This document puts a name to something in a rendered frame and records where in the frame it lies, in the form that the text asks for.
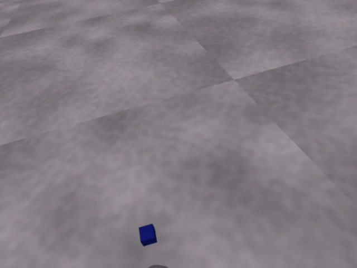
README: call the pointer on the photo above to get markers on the cube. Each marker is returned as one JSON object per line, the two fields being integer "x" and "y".
{"x": 147, "y": 235}

